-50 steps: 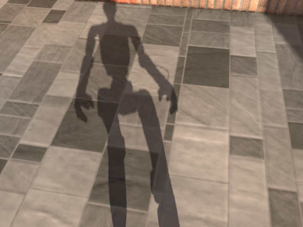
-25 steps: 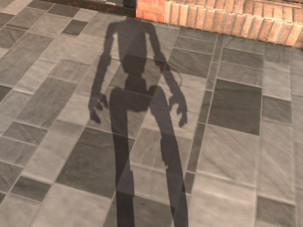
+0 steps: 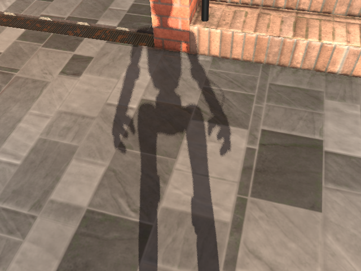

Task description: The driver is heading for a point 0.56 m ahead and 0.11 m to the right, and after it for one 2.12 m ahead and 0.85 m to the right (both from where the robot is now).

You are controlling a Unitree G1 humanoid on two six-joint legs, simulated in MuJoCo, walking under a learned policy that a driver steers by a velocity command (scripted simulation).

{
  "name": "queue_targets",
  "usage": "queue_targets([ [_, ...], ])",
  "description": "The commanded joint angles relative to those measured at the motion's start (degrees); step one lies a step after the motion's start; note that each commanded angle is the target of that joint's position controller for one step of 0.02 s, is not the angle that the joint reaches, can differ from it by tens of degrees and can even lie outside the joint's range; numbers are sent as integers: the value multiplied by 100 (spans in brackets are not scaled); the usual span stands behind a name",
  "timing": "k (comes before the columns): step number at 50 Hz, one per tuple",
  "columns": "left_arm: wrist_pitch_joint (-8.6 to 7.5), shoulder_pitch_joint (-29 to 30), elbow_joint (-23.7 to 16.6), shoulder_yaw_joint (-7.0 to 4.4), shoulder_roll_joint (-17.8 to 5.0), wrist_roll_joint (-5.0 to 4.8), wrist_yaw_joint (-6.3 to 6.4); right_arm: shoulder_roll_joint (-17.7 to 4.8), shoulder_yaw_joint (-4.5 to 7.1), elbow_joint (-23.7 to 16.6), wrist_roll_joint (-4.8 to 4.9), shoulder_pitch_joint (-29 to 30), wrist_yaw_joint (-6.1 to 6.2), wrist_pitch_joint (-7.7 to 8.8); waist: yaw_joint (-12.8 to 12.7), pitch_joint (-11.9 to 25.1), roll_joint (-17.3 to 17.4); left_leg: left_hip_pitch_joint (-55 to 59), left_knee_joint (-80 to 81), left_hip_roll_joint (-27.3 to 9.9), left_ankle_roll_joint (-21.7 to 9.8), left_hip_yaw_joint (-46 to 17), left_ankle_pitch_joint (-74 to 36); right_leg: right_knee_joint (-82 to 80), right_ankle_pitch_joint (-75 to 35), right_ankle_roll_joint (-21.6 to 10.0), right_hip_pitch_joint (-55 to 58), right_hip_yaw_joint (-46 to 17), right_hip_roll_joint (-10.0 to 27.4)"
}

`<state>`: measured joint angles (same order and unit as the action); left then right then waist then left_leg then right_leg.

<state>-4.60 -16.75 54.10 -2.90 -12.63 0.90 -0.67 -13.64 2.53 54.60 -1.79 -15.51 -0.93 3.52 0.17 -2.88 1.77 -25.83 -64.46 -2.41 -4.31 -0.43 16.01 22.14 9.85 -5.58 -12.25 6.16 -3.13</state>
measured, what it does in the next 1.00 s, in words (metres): walks ahead, turning right: left foot, then right foot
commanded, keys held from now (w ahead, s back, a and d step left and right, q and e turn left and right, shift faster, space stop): no key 0.28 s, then e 0.58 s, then no key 0.14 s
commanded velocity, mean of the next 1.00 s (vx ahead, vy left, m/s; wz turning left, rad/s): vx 0.11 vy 0.00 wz -0.27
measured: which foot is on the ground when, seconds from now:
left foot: up 0.00-0.28, down 0.30-0.74, up 0.76-1.00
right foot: down 0.00-0.30, up 0.32-0.72, down 0.74-1.00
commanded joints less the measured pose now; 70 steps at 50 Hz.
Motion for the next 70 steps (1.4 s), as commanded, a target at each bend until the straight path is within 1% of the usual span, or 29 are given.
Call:
queue_targets([
  [1, -170, -398, -16, -64, -517, -39, 26, -133, 30, -92, -44, -411, -41, -101, 196, 26, -423, -504, 207, -225, 166, 28, -315, -1232, -2401, -664, 321, -1262, 1563],
  [4, -151, -583, 137, 0, -472, -27, 37, -46, -24, -203, -4, 74, -4, -119, 163, -12, -517, -537, 1100, -160, 312, 261, -773, -985, -4154, -544, 393, -635, 1317],
  [9, -56, -841, 355, 79, -442, -24, 106, 11, -120, -237, 79, 669, 85, -98, -99, 134, -755, 81, 2545, 141, 252, 496, -1423, -652, -4405, -378, 714, -392, 1211],
  [12, 14, -810, 467, 95, -414, 4, 169, -97, -95, -129, 55, 555, 165, -45, -63, 100, -767, 381, 2999, 210, 81, 387, -1093, -215, -4271, -403, 968, -603, 1415],
  [14, 49, -666, 518, 94, -417, -34, 210, -142, -52, 140, 23, -54, 220, 58, 232, 186, -524, 1146, 3982, 277, -70, 335, -1587, 550, -3909, -221, 983, -646, 1298],
  [15, 36, -866, 526, 112, -358, -53, 213, -431, 15, 263, -24, -435, 254, 158, 258, 480, -116, 2008, 4113, -218, -143, -93, -3528, 1195, -2947, -27, 619, -626, 1033],
  [16, 48, -1439, 512, 201, -15, -159, 234, -761, 79, 301, -64, -839, 265, 194, 81, 1161, 602, 3207, 3630, -1500, -685, -1098, -6296, 2248, -160, 141, -168, -421, 592],
  [17, 193, -1646, 652, 177, 52, -274, 268, -635, 70, 263, 94, -849, 250, 105, 216, 1706, 1016, 3331, 3736, -2203, -1516, -1826, -6801, 3329, 2682, 209, -570, -419, 4],
  [18, 309, -1184, 554, 60, -305, -111, 284, -589, 60, 125, 194, -539, 243, 37, 178, 1407, 560, 2857, 4047, -2080, -1564, -1718, -5530, 3939, 2975, 238, -899, -669, 54],
  [20, 412, -490, 358, -28, -314, 80, 212, -464, 35, -33, 154, 67, 334, -70, 2, 583, 207, 1847, 4675, -1670, -1210, -1174, -3534, 4226, 2247, 322, -1232, -767, 288],
  [24, 622, -595, 338, -73, -90, 78, 178, -337, 34, -162, 76, 380, 446, -155, -254, 518, 231, 984, 4966, -1255, -968, -249, -2364, 4058, 1615, 561, -877, -550, 362],
  [29, 815, -116, -18, -81, -112, 78, 168, -569, 121, -225, 34, 405, 456, -237, -131, 543, 494, 893, 5118, -1388, -962, -60, -649, 3098, 1540, 523, -925, -341, 476],
  [35, 818, -266, -295, -121, -242, 26, 54, -897, 254, -320, 69, 586, 442, -409, -194, 646, 374, 722, 4874, -1635, -616, 145, 268, 1716, 1393, 199, -116, -62, 386],
  [37, 741, -555, -267, -164, -364, 63, 28, -777, 289, -265, 53, 432, 402, -514, -306, 318, -398, 75, 3814, -1291, -4, 702, 840, 165, 956, -44, 434, -711, 537],
  [38, 693, -430, -472, -246, -875, 104, 77, -325, 211, -342, 39, 155, 338, -589, -154, 98, -1888, -867, 2113, -470, 505, 1335, 1721, -945, 1137, -356, 427, -2856, 1982],
  [39, 694, -482, -520, -367, -1409, 105, 173, -348, 185, -725, 57, 895, 408, -615, -382, -436, -1985, -1290, 1458, 211, 605, 596, 1801, -1402, 697, -932, -572, -3799, 2566],
  [40, 679, -361, -477, -328, -1163, 119, 260, -428, 187, -779, 84, 1093, 378, -607, -185, -547, -1139, -1025, 920, 26, 592, 127, 1200, -1252, 691, -862, -763, -3198, 2155],
  [42, 657, 345, -717, -302, -1051, 59, 238, -480, 225, -596, 100, 748, 281, -530, 157, -253, -772, -897, 671, 129, 521, -10, 314, -976, 300, -579, -539, -2428, 1481],
  [43, 623, 445, -819, -296, -998, 7, 217, -558, 259, -509, 11, 593, 250, -510, 164, -32, -767, -913, 469, 166, 506, 3, 154, -817, -318, -594, -242, -2253, 1360],
  [45, 545, 306, -839, -239, -766, -29, 166, -501, 267, -431, 10, 395, 220, -514, 144, 416, -591, -831, 254, 184, 539, -2, 126, -594, -1381, -651, 309, -2066, 1333],
  [53, 480, -181, -638, -164, -759, 48, 249, -355, 148, -519, 116, 608, 312, -592, -232, 429, -866, -202, 1798, 136, 580, -16, 650, -425, -1956, -835, 923, -2174, 1478],
  [58, 543, -284, -435, -204, -928, 83, 181, -383, 104, -536, 33, 581, 182, -426, -320, 74, -910, 411, 2739, 314, 312, 241, 1122, -1103, 2002, -971, 395, -2885, 1489],
  [61, 514, 223, -483, -206, -879, -35, 157, -163, 54, -183, 58, -304, 196, -244, 255, -84, -457, 2271, 4515, 425, -41, 350, 176, -689, 2320, -620, -821, -2535, 1093],
  [62, 447, 466, -610, -136, -598, -46, 145, -408, 101, -37, 18, -773, 247, -165, 433, -74, 76, 3170, 5015, -206, -180, -533, 709, 155, 2285, -329, -1726, -2080, 683],
  [63, 351, 623, -778, -16, -128, -76, 109, -892, 183, 17, 15, -1301, 275, -116, 569, 194, 1123, 3818, 5786, -1546, -518, -2432, 2243, 1799, 2146, -13, -2578, -952, -108],
  [64, 304, 1040, -913, -110, -589, 71, 96, -1170, 284, 136, 1, -1264, 236, -120, 589, -575, 893, 2981, 6148, -2072, -965, -3292, 2753, 2353, 1877, 31, -3224, -784, -89],
  [65, 266, 1047, -883, -163, -729, 97, 32, -858, 216, 49, 37, -883, 210, -86, 306, -873, 418, 2682, 6161, -1866, -984, -3010, 2682, 2744, 1367, 60, -3209, -1026, 234],
  [67, 223, 625, -605, -178, -687, 86, -105, -576, 148, -67, 112, -434, 157, 13, -7, -662, 411, 2729, 6192, -1269, -633, -2030, 1619, 2962, 732, 215, -2977, -875, 414],
  [70, 243, 769, -548, -145, -465, 155, -185, -394, 106, 123, 117, -822, 138, 151, 56, -353, 346, 2904, 6027, -914, -592, -1175, -65, 3329, 142, 379, -3009, -559, 525],
])
Keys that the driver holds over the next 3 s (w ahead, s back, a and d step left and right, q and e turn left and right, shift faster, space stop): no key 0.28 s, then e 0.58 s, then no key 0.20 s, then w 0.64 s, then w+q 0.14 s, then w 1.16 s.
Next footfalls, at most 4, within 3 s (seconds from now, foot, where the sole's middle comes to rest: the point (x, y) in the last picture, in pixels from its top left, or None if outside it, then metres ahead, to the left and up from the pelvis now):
0.30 left None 0.27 0.10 -0.78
0.74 right None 0.14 -0.08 -0.78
1.24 left None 0.18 0.09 -0.78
1.70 right None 0.42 -0.22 -0.78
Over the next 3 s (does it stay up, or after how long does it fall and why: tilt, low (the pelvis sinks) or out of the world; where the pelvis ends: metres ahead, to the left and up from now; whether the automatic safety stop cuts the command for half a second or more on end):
stays up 0.97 -0.35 0.00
